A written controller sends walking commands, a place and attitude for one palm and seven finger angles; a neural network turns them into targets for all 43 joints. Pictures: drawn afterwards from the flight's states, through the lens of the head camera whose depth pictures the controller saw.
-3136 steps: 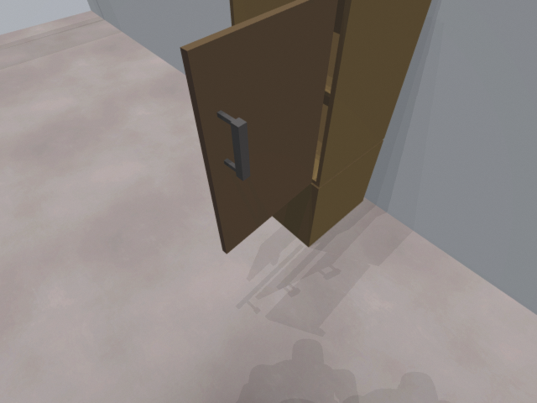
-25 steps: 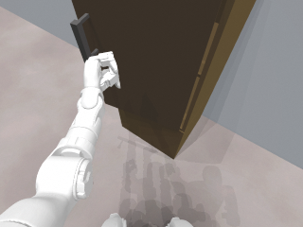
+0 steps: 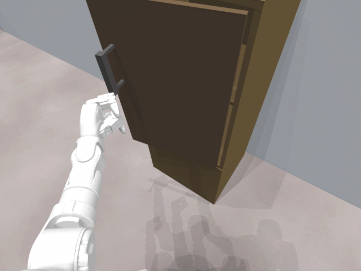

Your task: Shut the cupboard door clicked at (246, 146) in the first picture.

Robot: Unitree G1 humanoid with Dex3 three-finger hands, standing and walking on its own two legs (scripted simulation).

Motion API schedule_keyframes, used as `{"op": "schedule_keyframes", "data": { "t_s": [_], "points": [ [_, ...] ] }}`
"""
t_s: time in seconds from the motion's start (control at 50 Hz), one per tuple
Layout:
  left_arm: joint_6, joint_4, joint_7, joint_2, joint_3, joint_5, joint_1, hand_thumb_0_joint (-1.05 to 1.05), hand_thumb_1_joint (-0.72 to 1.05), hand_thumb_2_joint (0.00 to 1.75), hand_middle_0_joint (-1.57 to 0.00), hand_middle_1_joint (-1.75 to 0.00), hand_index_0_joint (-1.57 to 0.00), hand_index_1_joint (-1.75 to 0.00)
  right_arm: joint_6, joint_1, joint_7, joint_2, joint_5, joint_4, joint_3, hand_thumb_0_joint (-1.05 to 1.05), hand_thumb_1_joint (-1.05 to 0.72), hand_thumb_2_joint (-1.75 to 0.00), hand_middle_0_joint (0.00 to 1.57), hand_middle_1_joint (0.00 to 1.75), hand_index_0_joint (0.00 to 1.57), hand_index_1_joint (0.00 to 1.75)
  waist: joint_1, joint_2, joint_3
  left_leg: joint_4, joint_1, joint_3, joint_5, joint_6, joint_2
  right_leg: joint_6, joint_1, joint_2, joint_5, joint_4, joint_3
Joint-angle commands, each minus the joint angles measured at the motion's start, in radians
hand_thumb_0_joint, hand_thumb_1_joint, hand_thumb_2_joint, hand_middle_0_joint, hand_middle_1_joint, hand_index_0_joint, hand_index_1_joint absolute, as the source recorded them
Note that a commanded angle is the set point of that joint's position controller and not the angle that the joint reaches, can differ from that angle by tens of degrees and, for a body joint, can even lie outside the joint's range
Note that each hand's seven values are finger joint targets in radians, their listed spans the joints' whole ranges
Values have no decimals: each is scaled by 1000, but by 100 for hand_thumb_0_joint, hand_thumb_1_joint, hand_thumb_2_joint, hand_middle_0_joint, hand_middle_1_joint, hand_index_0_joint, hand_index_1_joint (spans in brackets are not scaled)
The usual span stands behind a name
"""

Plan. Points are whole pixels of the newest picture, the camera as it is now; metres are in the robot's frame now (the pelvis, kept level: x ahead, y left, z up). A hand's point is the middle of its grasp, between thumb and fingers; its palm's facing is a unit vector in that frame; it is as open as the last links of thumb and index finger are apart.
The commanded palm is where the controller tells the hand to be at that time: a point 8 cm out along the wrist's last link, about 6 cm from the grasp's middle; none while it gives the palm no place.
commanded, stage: draw the hand back to the body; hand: left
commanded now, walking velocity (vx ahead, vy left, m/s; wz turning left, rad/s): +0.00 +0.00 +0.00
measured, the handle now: (112, 70) +0.65 +0.17 +0.09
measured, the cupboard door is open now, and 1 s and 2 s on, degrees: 12 12 12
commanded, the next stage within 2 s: step back with the hand held close in 1.30 s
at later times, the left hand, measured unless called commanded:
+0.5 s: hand (50, 167) +0.29 +0.21 +0.15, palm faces +0.21 -0.95 -0.22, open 3.3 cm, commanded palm +0.25 +0.26 +0.17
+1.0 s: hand out of the picture +0.19 +0.30 +0.19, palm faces +0.50 -0.75 -0.43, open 6.7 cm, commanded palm +0.15 +0.32 +0.21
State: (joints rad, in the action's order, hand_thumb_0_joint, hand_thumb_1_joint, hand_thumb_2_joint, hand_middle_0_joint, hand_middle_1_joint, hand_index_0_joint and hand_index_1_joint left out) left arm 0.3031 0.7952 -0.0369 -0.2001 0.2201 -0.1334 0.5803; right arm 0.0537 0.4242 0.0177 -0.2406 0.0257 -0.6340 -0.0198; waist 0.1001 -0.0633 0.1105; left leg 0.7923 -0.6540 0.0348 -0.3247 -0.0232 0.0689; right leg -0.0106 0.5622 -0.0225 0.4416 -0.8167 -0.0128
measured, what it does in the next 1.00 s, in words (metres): stands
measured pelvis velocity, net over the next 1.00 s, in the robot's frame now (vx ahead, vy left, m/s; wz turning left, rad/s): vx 0.02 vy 0.01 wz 0.04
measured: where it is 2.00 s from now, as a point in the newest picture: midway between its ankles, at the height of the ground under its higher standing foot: outside the picture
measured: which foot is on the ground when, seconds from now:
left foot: down 0.00-1.00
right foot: down 0.00-1.00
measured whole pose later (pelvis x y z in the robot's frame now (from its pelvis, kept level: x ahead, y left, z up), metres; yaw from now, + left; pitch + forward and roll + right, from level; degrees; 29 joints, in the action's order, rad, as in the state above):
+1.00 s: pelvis +0.02 +0.01 +0.04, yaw +3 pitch -3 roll +0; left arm 0.07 -0.34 0.09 -0.36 0.37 -0.08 -0.49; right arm -0.03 0.21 -0.08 -0.24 0.02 -0.63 0.01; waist -0.06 -0.08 0.02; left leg 0.43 -0.17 0.02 -0.21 -0.01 0.02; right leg 0.01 0.04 0.02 0.31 -0.40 0.02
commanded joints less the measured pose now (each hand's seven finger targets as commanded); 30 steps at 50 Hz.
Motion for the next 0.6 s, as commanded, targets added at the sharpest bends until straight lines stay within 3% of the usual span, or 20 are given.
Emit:
{"op": "schedule_keyframes", "data": {
  "t_s": [0.0, 0.04, 0.06, 0.1, 0.16, 0.2, 0.22, 0.26, 0.34, 0.42, 0.46, 0.52, 0.56, 0.58],
  "points": [
    [44, -399, -38, -140, -47, -37, 336, 0, 90, 90, -130, -150, -130, -150, -73, -80, -29, -123, 25, 132, -41, 0, -90, -90, 20, 30, 20, 30, -23, 61, 289, -89, 317, 10, 157, 65, -71, 18, -117, -31, -396, 184, 30],
    [16, -433, -55, -147, -45, -52, 259, 0, 90, 90, -130, -150, -130, -150, -84, -107, -35, -128, 31, 133, -41, 0, -90, -90, 20, 30, 20, 30, -38, 64, 263, -107, 334, 7, 138, 64, -73, 17, -121, -29, -361, 205, 32],
    [3, -462, -63, -149, -50, -59, 227, 0, 90, 90, -130, -150, -130, -150, -90, -119, -39, -129, 34, 140, -37, 0, -90, -90, 20, 30, 20, 30, -44, 31, 251, -116, 347, 9, 138, 66, -78, 15, -129, -27, -351, 213, 32],
    [-31, -495, -74, -143, -53, -73, 169, 0, 90, 90, -130, -150, -130, -150, -99, -153, -44, -126, 39, 146, -30, 0, -90, -90, 20, 30, 20, 30, -50, 70, 222, -136, 359, 1, 127, 65, -76, 16, -130, -23, -331, 227, 40],
    [-68, -607, -91, -174, -32, -88, 80, 0, 90, 90, -122, -141, -122, -141, -110, -200, -54, -126, 44, 172, -22, 0, -90, -90, 20, 30, 20, 30, -79, 45, 218, -157, 393, 2, 141, 65, -80, 12, -170, -17, -334, 239, 38],
    [-89, -670, -102, -185, -19, -99, 22, 0, 90, 90, -116, -135, -116, -135, -117, -239, -58, -122, 46, 188, -12, 0, -90, -90, 20, 30, 20, 30, -90, 77, 207, -177, 407, -5, 157, 62, -77, 10, -193, -14, -351, 240, 46],
    [-88, -781, -31, -196, -94, -1, -13, 0, 90, 90, -113, -132, -113, -132, -98, -287, -77, -87, 41, 208, -4, 0, -90, -90, 20, 30, 20, 30, -85, 90, 168, -215, 457, 0, 167, 64, -85, 14, -192, 9, -361, 312, 8],
    [-123, -808, 30, -187, -90, 21, -147, 0, 90, 90, -108, -126, -108, -126, -82, -299, -94, -96, 33, 205, 1, 0, -90, -90, 20, 30, 20, 30, -92, 106, 130, -253, 482, -7, 174, 63, -76, 11, -226, 8, -340, 339, 23],
    [-167, -903, 79, -200, -66, 44, -232, 0, 90, 90, -97, -114, -97, -114, -63, -344, -108, -86, 27, 209, 18, 0, -90, -90, 20, 30, 20, 30, -95, 76, 67, -314, 544, -7, 182, 60, -69, 7, -266, 9, -330, 390, 35],
    [-185, -1038, 100, -204, -59, 56, -315, 0, 90, 90, -86, -102, -86, -102, -69, -363, -108, -77, 15, 214, 31, 0, -90, -90, 20, 30, 20, 30, -107, -15, 82, -361, 620, -12, 246, 52, -67, -2, -336, 10, -371, 418, 46],
    [-196, -1066, 105, -217, -43, 59, -391, 0, 90, 90, -81, -96, -81, -96, -72, -369, -108, -82, 9, 208, 33, 0, -90, -90, 20, 30, 20, 30, -112, 15, 66, -375, 634, -13, 273, 53, -63, -1, -355, 7, -390, 441, 47],
    [-204, -1139, 114, -223, -20, 59, -463, 0, 90, 90, -72, -87, -72, -87, -78, -382, -104, -75, 2, 212, 39, 0, -90, -90, 20, 30, 20, 30, -120, -16, 41, -400, 644, -16, 283, 48, -62, -3, -377, 9, -394, 455, 53],
    [-207, -1167, 117, -248, 13, 60, -544, 0, 90, 90, -67, -81, -67, -81, -83, -386, -103, -81, -4, 207, 37, 0, -90, -90, 20, 30, 20, 30, -129, 32, 46, -405, 646, -13, 297, 51, -62, 0, -402, 8, -408, 468, 54],
    [-208, -1187, 118, -237, 12, 59, -564, 0, 90, 90, -64, -78, -64, -78, -84, -391, -102, -74, -4, 211, 39, 0, -90, -90, 20, 30, 20, 30, -128, 21, 38, -409, 647, -13, 301, 50, -61, 2, -404, 12, -412, 467, 54]
  ]
}}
